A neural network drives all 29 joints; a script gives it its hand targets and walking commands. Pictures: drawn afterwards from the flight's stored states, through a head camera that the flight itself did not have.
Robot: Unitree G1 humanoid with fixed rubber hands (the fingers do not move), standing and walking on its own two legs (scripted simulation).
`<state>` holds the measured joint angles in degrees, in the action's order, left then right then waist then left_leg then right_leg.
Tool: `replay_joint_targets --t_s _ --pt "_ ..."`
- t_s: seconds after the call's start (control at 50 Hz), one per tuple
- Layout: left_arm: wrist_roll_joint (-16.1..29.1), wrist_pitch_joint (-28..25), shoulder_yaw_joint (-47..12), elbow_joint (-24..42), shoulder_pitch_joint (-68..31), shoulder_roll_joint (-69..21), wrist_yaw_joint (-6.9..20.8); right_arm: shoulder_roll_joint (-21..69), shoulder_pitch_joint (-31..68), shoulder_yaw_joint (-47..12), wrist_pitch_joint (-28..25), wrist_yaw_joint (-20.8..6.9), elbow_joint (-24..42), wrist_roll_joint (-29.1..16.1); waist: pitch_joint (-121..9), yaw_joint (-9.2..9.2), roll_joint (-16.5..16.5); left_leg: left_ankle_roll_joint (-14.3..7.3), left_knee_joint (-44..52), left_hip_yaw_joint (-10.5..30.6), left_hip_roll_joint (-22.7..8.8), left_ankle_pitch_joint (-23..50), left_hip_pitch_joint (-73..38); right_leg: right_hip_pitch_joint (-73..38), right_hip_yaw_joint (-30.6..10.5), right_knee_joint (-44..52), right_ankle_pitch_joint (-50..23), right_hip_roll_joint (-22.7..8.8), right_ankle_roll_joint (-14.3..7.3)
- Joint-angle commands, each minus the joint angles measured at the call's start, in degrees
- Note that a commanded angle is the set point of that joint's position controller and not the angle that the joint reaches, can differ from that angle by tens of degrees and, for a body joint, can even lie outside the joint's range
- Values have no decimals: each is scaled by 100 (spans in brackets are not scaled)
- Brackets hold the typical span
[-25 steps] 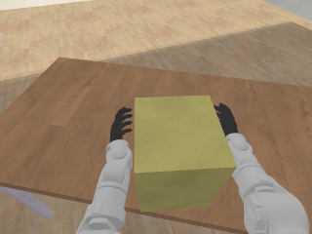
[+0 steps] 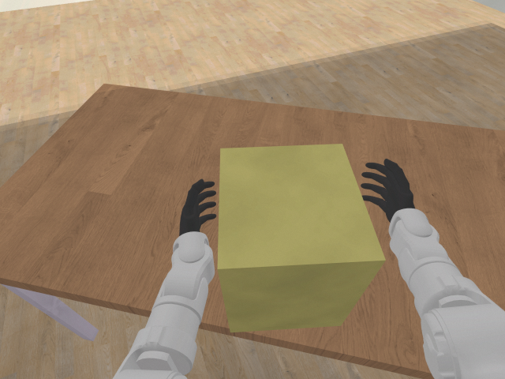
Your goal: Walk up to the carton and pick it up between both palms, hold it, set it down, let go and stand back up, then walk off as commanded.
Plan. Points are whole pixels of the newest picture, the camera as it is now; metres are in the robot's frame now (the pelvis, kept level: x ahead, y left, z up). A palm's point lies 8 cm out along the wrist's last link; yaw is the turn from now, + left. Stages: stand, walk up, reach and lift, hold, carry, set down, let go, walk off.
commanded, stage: set down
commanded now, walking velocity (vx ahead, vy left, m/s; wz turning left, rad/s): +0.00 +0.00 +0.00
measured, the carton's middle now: (284, 242) +0.36 +0.02 +0.01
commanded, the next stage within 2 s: none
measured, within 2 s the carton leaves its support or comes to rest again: neither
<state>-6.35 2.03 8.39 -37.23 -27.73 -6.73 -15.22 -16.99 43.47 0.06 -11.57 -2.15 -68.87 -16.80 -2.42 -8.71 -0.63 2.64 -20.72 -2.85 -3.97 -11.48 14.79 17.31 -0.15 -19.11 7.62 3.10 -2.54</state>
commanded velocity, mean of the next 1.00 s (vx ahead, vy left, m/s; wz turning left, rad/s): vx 0.00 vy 0.00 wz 0.00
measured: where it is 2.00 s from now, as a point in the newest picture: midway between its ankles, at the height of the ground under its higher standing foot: outside the picture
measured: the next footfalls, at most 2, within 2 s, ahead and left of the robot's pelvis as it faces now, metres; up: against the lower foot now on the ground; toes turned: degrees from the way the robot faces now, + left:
none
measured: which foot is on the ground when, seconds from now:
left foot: down 0.00-1.00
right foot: down 0.00-1.00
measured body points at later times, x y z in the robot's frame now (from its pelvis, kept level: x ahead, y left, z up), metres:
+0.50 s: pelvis -0.02 -0.01 +0.00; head -0.01 +0.00 +0.45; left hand +0.29 +0.19 +0.04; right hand +0.36 -0.20 +0.03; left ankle -0.02 +0.14 -0.75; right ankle +0.02 -0.09 -0.75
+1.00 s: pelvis -0.02 -0.01 +0.00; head +0.00 +0.00 +0.45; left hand +0.24 +0.18 +0.03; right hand +0.29 -0.22 +0.01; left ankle -0.02 +0.14 -0.75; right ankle +0.02 -0.09 -0.75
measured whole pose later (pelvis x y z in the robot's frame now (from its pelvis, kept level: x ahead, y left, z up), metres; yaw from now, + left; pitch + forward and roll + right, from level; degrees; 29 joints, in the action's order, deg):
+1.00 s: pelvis -0.02 -0.01 +0.00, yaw +0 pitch +4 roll +0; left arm -3.9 6.3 1.9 -8.6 1.3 -5.0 -14.7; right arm -21.2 3.6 -1.1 -12.4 -10.3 -32.3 -18.6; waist -2.4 -6.0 -0.6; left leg 2.6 -20.7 -2.8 -4.0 -10.1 14.1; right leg 17.1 -0.1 -20.2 6.8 3.1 -2.9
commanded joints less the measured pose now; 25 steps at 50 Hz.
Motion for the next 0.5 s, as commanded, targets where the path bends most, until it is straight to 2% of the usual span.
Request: replay_joint_targets --t_s 0.0,0.02,0.04,0.06,0.08,0.1,0.12,0.14,0.16,0.18,0.2,0.22,0.24,0.26,0.28,0.3,0.32,0.34,0.36,0.38,0.4,0.44,0.48 --pt "223 -320 -314 1247 -1192 465 28 -1252 1680 -738 -344 -276 757 -564 -2480 -177 161 150 -402 -132 262 2530 -112 -1442 -64 -161 -1433 190 -168" --pt "207 -303 -460 1431 -870 349 48 -1307 1328 -742 -391 -301 797 -576 -2394 -2 127 132 -405 -69 228 2641 -218 -1479 -39 -159 -1605 201 -161" --pt "184 -340 -323 1289 -1008 450 43 -1362 1484 -740 -402 -318 790 -570 -2426 -147 85 122 -414 -108 245 2626 -169 -1442 -67 -157 -1457 194 -176" --pt "187 -368 -253 1266 -944 551 70 -1340 1463 -751 -452 -348 1043 -553 -2581 -176 -28 95 -402 -132 265 2599 -183 -1516 -58 -157 -1543 187 -144" --pt "240 -354 -397 1387 -648 501 103 -1407 1099 -720 -488 -370 1088 -584 -2523 -16 -36 83 -361 -93 272 2613 -202 -1622 -52 -167 -1710 189 -115" --pt "206 -360 -262 1260 -605 628 114 -1426 1209 -766 -541 -372 1320 -578 -2444 -204 -195 41 -349 -156 308 2576 -39 -1818 -92 -200 -1741 154 -83" --pt "184 -350 -313 1398 -460 579 124 -1496 1022 -698 -550 -393 1319 -556 -2370 -64 -198 22 -279 -108 296 2464 -61 -1929 -97 -203 -1739 151 -67" --pt "223 -357 -320 1499 -482 614 143 -1456 1006 -719 -575 -408 1448 -586 -2264 -110 -222 -2 -293 -133 320 2420 6 -1949 -133 -215 -1731 110 -51" --pt "222 -342 -383 1644 -348 582 153 -1543 838 -667 -606 -419 1546 -599 -2294 -34 -186 6 -251 -94 315 2454 -50 -2010 -105 -228 -1826 122 -55" --pt "220 -349 -326 1545 -821 661 137 -1541 1235 -538 -613 -425 1704 -518 -2254 -85 -161 -14 -211 -125 347 2146 110 -1870 -120 -201 -1379 74 -51" --pt "287 -361 -467 1912 -319 520 126 -1607 798 -524 -662 -475 1986 -566 -2282 59 -318 -6 -217 -72 291 2271 -115 -1964 -59 -197 -1486 104 -47" --pt "316 -377 -503 2040 -392 618 97 -1711 768 -465 -659 -484 2106 -577 -2315 71 -223 -9 -192 -60 310 2153 -141 -1927 -44 -174 -1326 116 -55" --pt "365 -360 -515 1933 -593 657 102 -1695 904 -413 -634 -500 2138 -518 -2246 45 -288 -46 -194 -61 313 1949 -58 -1763 -77 -157 -1082 90 -74" --pt "386 -327 -660 2196 20 468 104 -1721 294 -420 -667 -537 2267 -578 -2244 177 -300 -30 -190 12 278 2172 -262 -1890 -62 -155 -1398 88 -77" --pt "363 -297 -583 2187 -236 585 94 -1761 548 -338 -686 -570 2490 -547 -2289 97 -366 -54 -180 -21 305 2078 -206 -1771 -42 -141 -1225 98 -87" --pt "345 -267 -561 2260 11 608 84 -1863 259 -263 -692 -613 2579 -531 -2205 153 -506 -90 -126 16 296 1979 -259 -1761 -58 -102 -1120 98 -91" --pt "367 -242 -656 2302 -25 572 55 -1857 255 -254 -650 -640 2433 -522 -2041 187 -314 -64 -95 31 290 1894 -268 -1596 -9 -100 -915 98 -123" --pt "397 -217 -739 2441 17 501 53 -1806 122 -223 -631 -674 2575 -515 -2047 232 -331 -81 -78 38 284 1759 -270 -1540 -22 -53 -761 74 -133" --pt "375 -161 -692 2429 218 524 52 -1793 -179 -272 -581 -709 2562 -585 -1858 196 -341 -97 -42 27 293 1615 -281 -1523 -54 -8 -582 41 -123" --pt "432 -125 -641 2248 -363 615 42 -1804 301 -137 -491 -705 2556 -444 -1833 219 -426 -146 36 -15 316 1136 -79 -1357 -130 46 -106 -23 -112" --pt "389 -104 -647 2306 301 492 41 -1733 -341 -201 -463 -754 2562 -453 -1615 191 -559 -158 103 32 278 1147 -115 -1536 -119 59 -177 -42 -120" --pt "401 -73 -626 2257 192 524 42 -1617 -314 -213 -409 -783 2653 -446 -1552 176 -584 -219 133 -31 337 829 -41 -1418 -214 117 224 -115 -107" --pt "433 -33 -729 2631 409 455 40 -1549 -713 -238 -359 -798 2783 -463 -1652 232 -522 -225 144 -11 352 889 -112 -1570 -265 111 135 -150 -118"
